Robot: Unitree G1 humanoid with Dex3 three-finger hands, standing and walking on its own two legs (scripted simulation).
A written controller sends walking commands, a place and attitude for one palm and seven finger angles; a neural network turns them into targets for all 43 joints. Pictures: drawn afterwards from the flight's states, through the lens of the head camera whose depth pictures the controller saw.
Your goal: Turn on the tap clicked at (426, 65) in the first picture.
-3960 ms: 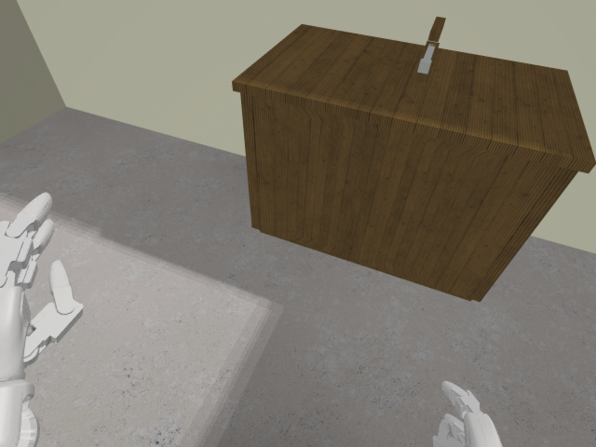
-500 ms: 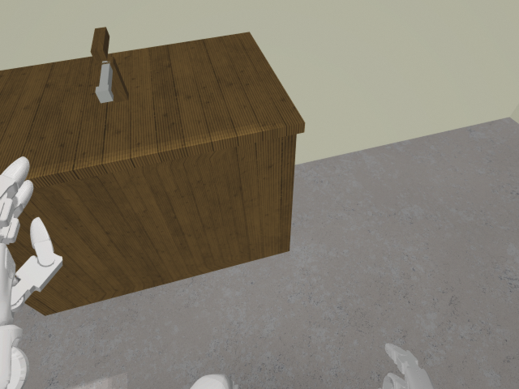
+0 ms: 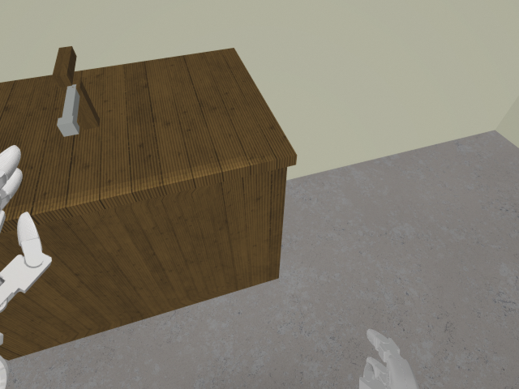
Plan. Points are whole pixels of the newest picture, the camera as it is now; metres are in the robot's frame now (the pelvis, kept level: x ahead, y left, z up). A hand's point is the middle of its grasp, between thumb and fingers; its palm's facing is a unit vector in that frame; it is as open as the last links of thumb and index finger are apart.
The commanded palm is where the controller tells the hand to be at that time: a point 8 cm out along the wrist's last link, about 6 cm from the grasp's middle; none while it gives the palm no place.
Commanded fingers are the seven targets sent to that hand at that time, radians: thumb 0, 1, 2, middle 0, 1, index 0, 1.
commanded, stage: take the last steps up to it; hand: left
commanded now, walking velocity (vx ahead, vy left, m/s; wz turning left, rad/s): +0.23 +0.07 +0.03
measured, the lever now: (68, 126) +0.55 +0.42 +0.10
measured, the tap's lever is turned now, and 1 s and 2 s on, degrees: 0 0 0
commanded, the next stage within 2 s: come to a stop and stand still in 0.50 s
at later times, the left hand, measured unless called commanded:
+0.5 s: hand (70, 190) +0.30 +0.26 +0.19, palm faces +0.44 -0.81 -0.38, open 7.4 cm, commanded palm +0.24 +0.29 +0.19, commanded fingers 0.00 0.90 0.90 -0.20 -0.30 -0.20 -0.30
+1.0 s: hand (95, 180) +0.33 +0.24 +0.18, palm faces +0.39 -0.81 -0.43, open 7.4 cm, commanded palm +0.28 +0.28 +0.19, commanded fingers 0.00 0.90 0.90 -0.20 -0.30 -0.20 -0.30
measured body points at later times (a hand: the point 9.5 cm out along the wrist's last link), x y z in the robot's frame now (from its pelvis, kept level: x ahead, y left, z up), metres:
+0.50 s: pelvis +0.08 +0.01 +0.00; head +0.09 +0.01 +0.45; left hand +0.27 +0.30 +0.21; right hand +0.26 -0.22 -0.07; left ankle +0.13 +0.12 -0.73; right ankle +0.07 -0.10 -0.69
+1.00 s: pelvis +0.12 +0.00 +0.01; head +0.14 +0.01 +0.46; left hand +0.31 +0.28 +0.20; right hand +0.29 -0.24 -0.07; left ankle +0.14 +0.12 -0.73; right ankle +0.11 -0.11 -0.72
